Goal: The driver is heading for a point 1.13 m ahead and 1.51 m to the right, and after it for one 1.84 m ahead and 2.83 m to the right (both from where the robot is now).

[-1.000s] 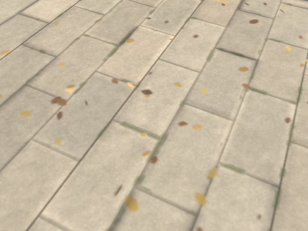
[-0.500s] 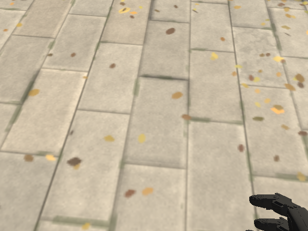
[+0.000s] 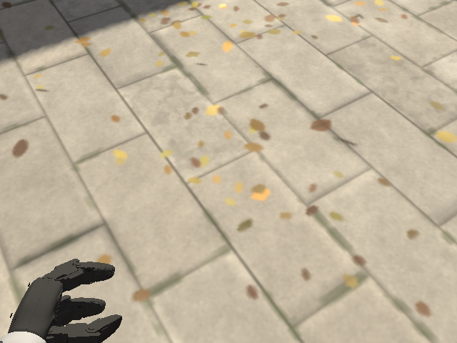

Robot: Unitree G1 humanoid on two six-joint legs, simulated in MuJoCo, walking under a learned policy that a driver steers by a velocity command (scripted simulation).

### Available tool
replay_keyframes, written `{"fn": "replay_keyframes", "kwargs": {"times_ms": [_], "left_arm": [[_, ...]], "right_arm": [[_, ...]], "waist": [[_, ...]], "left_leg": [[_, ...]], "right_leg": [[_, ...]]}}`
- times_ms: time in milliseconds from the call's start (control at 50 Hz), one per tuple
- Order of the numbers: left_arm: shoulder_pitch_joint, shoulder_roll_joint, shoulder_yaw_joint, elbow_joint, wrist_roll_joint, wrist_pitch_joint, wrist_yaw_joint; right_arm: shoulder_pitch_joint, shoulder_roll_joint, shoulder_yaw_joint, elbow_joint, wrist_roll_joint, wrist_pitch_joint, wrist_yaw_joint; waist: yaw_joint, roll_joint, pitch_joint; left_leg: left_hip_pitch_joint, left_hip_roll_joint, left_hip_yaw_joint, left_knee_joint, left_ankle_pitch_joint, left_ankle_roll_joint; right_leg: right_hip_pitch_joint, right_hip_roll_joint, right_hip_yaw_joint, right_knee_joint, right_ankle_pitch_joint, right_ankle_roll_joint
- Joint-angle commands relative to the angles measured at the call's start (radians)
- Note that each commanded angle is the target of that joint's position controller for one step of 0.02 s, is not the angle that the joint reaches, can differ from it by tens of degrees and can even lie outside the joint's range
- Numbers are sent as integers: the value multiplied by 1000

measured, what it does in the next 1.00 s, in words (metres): walks ahead, turning right: right foot, then left foot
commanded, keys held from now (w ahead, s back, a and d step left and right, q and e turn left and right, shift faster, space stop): w+e+shift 0.10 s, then w+shift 0.50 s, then w+e+shift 0.40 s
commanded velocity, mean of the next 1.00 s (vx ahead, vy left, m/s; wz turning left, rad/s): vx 1.00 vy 0.00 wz -0.54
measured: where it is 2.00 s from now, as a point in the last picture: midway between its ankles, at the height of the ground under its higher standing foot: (391, 70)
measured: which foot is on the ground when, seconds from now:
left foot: down 0.00-0.10, up 0.12-0.50, down 0.52-1.00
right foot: up 0.00-0.08, down 0.10-0.54, up 0.56-0.98, down 1.00-1.00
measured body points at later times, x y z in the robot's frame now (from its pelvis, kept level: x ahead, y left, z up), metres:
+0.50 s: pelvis +0.49 -0.03 -0.01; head +0.52 -0.04 +0.44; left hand +0.53 +0.26 -0.13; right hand +0.65 -0.31 -0.08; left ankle +0.71 +0.04 -0.71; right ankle +0.23 -0.03 -0.71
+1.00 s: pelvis +0.95 -0.19 -0.02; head +0.98 -0.21 +0.43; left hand +1.25 -0.09 -0.10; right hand +0.78 -0.40 -0.16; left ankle +0.74 +0.03 -0.67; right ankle +1.06 -0.28 -0.72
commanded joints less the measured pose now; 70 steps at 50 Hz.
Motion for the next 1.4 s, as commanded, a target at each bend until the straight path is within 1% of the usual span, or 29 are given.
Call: {"fn": "replay_keyframes", "kwargs": {"times_ms": [20,80,100,120,140,180,240,340,460,520,540,560,580,620,660,760,840,900,940,980,1000,1020,1040,1080,1140,1220,1340,1380,1400], "left_arm": [[-5,29,2,-34,-1,-12,3],[475,141,64,112,-8,-25,43],[523,176,95,153,-18,-25,73],[406,282,111,116,0,-6,82],[473,277,118,83,4,2,89],[424,177,96,134,-3,-20,108],[366,84,53,154,-11,-76,118],[425,89,55,205,-31,-125,89],[506,169,66,272,-26,-132,98],[414,175,66,273,25,-103,117],[542,5,27,224,-21,-111,106],[528,22,17,218,-27,-127,99],[415,53,20,199,-25,-125,107],[324,48,11,185,-10,-114,89],[347,9,-1,182,4,-80,68],[171,-12,-15,108,-6,-51,46],[19,-34,-25,71,-9,-64,18],[41,-5,-16,89,-8,-68,22],[223,45,5,138,-15,-69,35],[624,126,59,259,-17,-65,62],[589,180,96,257,-41,-43,88],[493,304,117,217,2,-26,85],[512,258,121,195,1,-26,94],[486,157,103,256,-14,-47,109],[423,103,73,239,-28,-84,114],[428,131,84,230,-24,-103,98],[477,183,108,246,-37,-98,95],[400,238,118,232,-23,-101,91],[361,144,92,204,-18,-114,89]], "right_arm": [[-48,-175,-30,-76,2,-4,-21],[-154,-239,-50,-124,-7,45,-29],[-162,-187,-44,-130,-14,48,-12],[-112,-60,-12,-224,-15,35,2],[-208,-117,-10,-293,1,8,-1],[-246,-117,3,-274,6,-14,-1],[-194,-78,16,-239,-34,41,11],[-453,-8,47,-323,-7,43,45],[-482,-74,16,-312,3,35,35],[29,-186,-41,-171,2,44,-11],[93,-308,-76,-159,-42,39,-18],[60,-255,-68,-153,-24,40,8],[-73,-187,-58,-158,-17,35,15],[-151,-85,-34,-140,-14,24,20],[-156,-35,-13,-104,-14,11,17],[-154,-66,-15,-63,8,-38,33],[-95,-76,-11,-34,25,-54,21],[-54,-131,-19,-27,16,-32,-7],[-82,-189,-35,-42,-2,10,-33],[-180,-217,-48,-80,-18,42,-39],[-225,-137,-36,-102,-19,31,-19],[-155,-59,-8,-229,20,9,4],[-249,-86,6,-240,11,-16,-2],[-329,-73,19,-253,-1,-29,-2],[-311,-66,28,-251,-48,35,8],[-539,-21,55,-356,-22,44,29],[-523,-94,31,-365,2,31,11],[-201,-180,-13,-287,8,22,-18],[23,-252,-42,-247,-13,19,-40]], "waist": [[108,124,44],[344,162,-177],[324,39,-174],[159,-193,-199],[232,-41,-341],[142,132,-67],[30,146,18],[98,63,102],[113,-5,-2],[-167,-31,-237],[-74,284,-377],[-62,326,-449],[-27,205,-235],[24,30,-83],[88,66,-15],[105,102,112],[67,53,133],[92,115,54],[201,177,-74],[379,163,-242],[323,-55,-202],[167,-262,-316],[225,6,-335],[132,151,-70],[44,126,1],[98,51,78],[129,4,-36],[-64,13,-209],[-153,87,-331]], "left_leg": [[-125,224,3,94,1380,27],[-279,282,-48,726,1481,65],[-531,161,-53,1080,674,61],[-951,0,-113,1448,-115,12],[-1083,7,-328,1494,-38,19],[-1045,109,-337,1270,90,31],[-843,171,-341,1073,37,1],[-750,157,-254,583,422,27],[-601,3,-194,363,468,127],[-75,28,-262,407,189,172],[209,340,-761,353,-110,302],[239,392,-1171,117,-208,332],[91,359,-1016,99,-217,316],[-184,294,-757,64,-72,271],[-360,257,-614,-8,-32,230],[-454,184,-255,-150,318,171],[-361,166,-78,-217,629,116],[-109,185,-29,-55,1260,74],[-31,218,-27,251,1564,61],[-220,222,-50,821,1407,82],[-516,48,-76,1192,438,62],[-992,-85,-232,1535,-101,-1],[-1081,-19,-375,1496,-16,30],[-1007,80,-382,1214,39,36],[-850,125,-358,1036,-13,-7],[-725,107,-282,646,282,-31],[-472,-2,-295,335,434,25],[-124,4,-306,347,285,46],[114,172,-460,364,-5,72]], "right_leg": [[247,111,-121,-104,-46,-54],[782,173,-22,-178,-207,-136],[988,115,106,-251,-250,-167],[1201,-133,603,-302,-154,-289],[1269,-215,854,-500,-297,-367],[934,-200,739,-637,-270,-275],[591,-87,522,-673,-114,-223],[469,36,294,-775,103,-145],[846,-59,259,-655,754,-60],[672,-34,215,16,758,-17],[309,125,158,532,19,35],[144,206,256,637,-406,20],[44,108,258,633,-312,5],[93,25,237,507,-243,6],[153,-10,239,448,-247,24],[72,-41,169,184,-12,49],[179,-11,14,-128,199,1],[229,96,-83,-202,130,-41],[401,168,-95,-203,-10,-65],[836,172,16,-273,-128,-121],[990,64,228,-283,-222,-140],[1276,-194,843,-439,-227,-403],[1278,-207,938,-562,-246,-386],[921,-128,740,-621,-146,-276],[619,-12,559,-643,-31,-232],[405,76,481,-716,65,-186],[635,47,518,-530,476,-66],[584,78,492,-128,560,-17],[434,130,429,198,292,-5]]}}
